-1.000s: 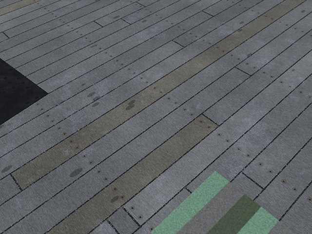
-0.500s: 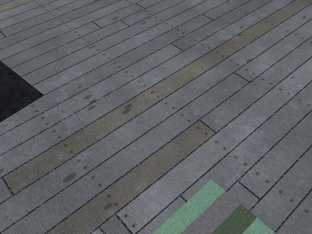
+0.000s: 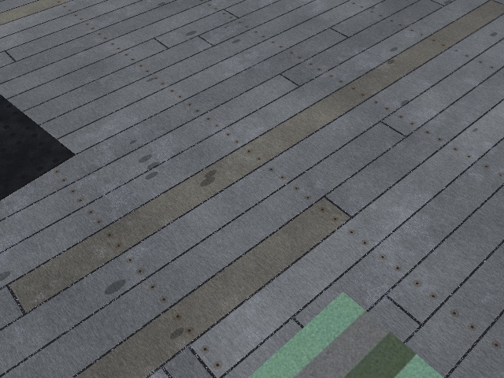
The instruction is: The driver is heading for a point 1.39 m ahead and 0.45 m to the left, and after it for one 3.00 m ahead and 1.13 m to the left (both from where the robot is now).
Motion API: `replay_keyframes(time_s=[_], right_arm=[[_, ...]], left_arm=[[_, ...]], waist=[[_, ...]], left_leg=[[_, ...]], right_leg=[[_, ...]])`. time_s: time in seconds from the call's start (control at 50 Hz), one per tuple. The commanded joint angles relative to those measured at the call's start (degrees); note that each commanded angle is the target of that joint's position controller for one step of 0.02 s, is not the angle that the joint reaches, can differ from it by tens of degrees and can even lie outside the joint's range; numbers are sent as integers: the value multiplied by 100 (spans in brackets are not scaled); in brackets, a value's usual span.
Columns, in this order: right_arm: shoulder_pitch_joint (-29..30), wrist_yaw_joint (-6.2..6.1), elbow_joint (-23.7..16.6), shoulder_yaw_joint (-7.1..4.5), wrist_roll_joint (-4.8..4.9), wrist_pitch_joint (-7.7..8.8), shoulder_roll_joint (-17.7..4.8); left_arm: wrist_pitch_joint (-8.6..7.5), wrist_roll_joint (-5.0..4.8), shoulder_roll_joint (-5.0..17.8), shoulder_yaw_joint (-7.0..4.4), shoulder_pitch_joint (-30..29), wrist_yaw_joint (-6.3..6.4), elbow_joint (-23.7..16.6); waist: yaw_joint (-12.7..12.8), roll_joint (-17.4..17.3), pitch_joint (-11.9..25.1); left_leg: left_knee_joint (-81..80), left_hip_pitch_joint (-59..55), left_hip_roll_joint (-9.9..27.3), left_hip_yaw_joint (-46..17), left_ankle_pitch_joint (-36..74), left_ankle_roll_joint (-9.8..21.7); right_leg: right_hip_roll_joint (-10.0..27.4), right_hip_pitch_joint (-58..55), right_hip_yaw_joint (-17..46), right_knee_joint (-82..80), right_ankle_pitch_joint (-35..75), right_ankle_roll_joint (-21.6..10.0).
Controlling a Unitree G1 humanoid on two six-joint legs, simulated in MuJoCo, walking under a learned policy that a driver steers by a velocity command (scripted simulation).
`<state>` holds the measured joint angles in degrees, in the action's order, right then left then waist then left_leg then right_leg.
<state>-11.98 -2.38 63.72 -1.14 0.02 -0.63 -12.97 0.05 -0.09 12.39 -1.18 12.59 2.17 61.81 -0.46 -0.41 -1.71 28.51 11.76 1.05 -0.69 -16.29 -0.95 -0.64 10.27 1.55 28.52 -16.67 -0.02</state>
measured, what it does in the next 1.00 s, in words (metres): walks ahead: right foot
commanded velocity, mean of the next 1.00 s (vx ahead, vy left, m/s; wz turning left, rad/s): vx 0.41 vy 0.00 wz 0.12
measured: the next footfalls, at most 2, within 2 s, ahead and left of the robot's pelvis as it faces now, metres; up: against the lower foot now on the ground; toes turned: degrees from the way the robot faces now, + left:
right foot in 0.62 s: +0.42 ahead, -0.12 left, +0.00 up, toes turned -2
left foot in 1.20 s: +0.70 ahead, +0.16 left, +0.00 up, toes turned +20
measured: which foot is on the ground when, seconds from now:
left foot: down 0.00-0.62, up 0.64-1.00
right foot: down 0.00-0.20, up 0.22-0.60, down 0.62-1.00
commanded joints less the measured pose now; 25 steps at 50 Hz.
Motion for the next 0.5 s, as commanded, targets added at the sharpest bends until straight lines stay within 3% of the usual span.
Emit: replay_keyframes(time_s=[0.02, 0.04, 0.08, 0.12, 0.16, 0.18, 0.2, 0.22, 0.24, 0.26, 0.28, 0.3, 0.34, 0.38, 0.44, 0.5], right_arm=[[-131, -45, -176, -109, 37, 57, -606], [-112, -16, -215, -121, 28, 120, -642], [-74, 19, -311, -96, 80, 275, -436], [-52, 129, -388, -56, 118, 428, -199], [-509, 189, -275, -77, 156, 530, -212], [-965, 188, -109, -101, 160, 552, -220], [-1513, 168, 79, -183, 117, 551, -465], [-2229, 172, 230, -342, 126, 567, -1047], [-2496, 241, 225, -368, 48, 645, -1287], [-2064, 242, 94, -246, -2, 720, -883], [-1787, 265, -43, -184, 16, 768, -651], [-1656, 305, -128, -167, 37, 768, -643], [-1561, 302, -195, -72, 8, 687, -431], [-1728, 232, -216, -38, -17, 595, -360], [-1765, 121, -313, -83, -30, 543, -666], [-1950, 90, -272, -158, 58, 554, -835]], left_arm=[[-40, -54, 808, -170, 223, 34, -132], [-74, -64, 703, -150, 287, 41, -184], [-189, -127, 958, -238, 642, -7, -112], [-283, -152, 1090, -304, 725, -44, -96], [-320, -178, 1018, -292, 179, -73, -324], [-315, -207, 937, -263, -189, -92, -471], [-341, -190, 744, -214, -418, -107, -601], [-426, -172, 356, -125, -508, -114, -768], [-544, -204, 485, -149, -650, -99, -941], [-613, -261, 635, -194, -573, -139, -903], [-661, -270, 590, -186, -371, -199, -798], [-715, -207, 603, -208, -395, -229, -777], [-713, -157, 619, -262, -597, -275, -841], [-661, -126, 438, -230, -771, -330, -895], [-623, -127, 174, -93, -1646, -368, -1261], [-594, -178, 320, -72, -2036, -429, -1458]], waist=[[68, 213, -416], [90, 185, -521], [200, 602, -734], [161, 1106, -655], [-225, 937, -656], [-493, 745, -680], [-651, 160, -583], [-778, -1305, -312], [-814, -1698, -332], [-502, -873, -565], [-345, -604, -556], [-292, -351, -494], [-223, -412, -492], [-255, -472, -428], [-394, -467, -594], [-401, -618, -714]], left_leg=[[-176, 465, -194, 188, -1922, 267], [-125, 769, -108, 17, -2191, 355], [405, 1287, -129, 188, -1847, 346], [1321, 1172, -135, 335, -844, 374], [715, 488, -59, 310, -879, 627], [-84, -345, -111, 303, -733, 717], [-562, -1137, 240, -350, -617, 785], [-1526, -1867, 1255, -2200, -1658, 1253], [-2064, -1979, 2180, -3966, -1729, 1810], [-1927, -1925, 2204, -3725, -1457, 1773], [-1874, -1948, 1939, -3071, -1079, 1561], [-1860, -1959, 1735, -2535, -420, 1375], [-2035, -1675, 1467, -1728, 632, 1182], [-2029, -1624, 1130, -984, 1632, 1077], [-2259, -882, 955, -535, 1736, 1086], [-2434, -718, 1100, -417, 1543, 1078]], right_leg=[[179, 764, 360, -774, -2409, -429], [210, 727, 349, -783, -2569, -485], [816, 672, 1277, -1189, -3138, -803], [1560, 655, 2376, -1736, -3140, -1219], [1460, 1071, 2040, -1594, -2661, -1073], [1097, 1552, 1489, -1263, -2265, -832], [633, 2093, 822, -270, -1468, -544], [-110, 2938, -320, 1622, -844, -163], [-179, 3689, -103, 2961, -1570, -178], [207, 4108, 258, 3789, -1263, -313], [390, 4242, 284, 4010, -706, -438], [534, 4227, 205, 3868, -280, -491], [743, 3931, 77, 3336, 276, -407], [640, 3708, -210, 2762, 590, -244], [405, 2972, -468, 1323, 1349, -68], [274, 2337, -514, 600, 1714, -108]])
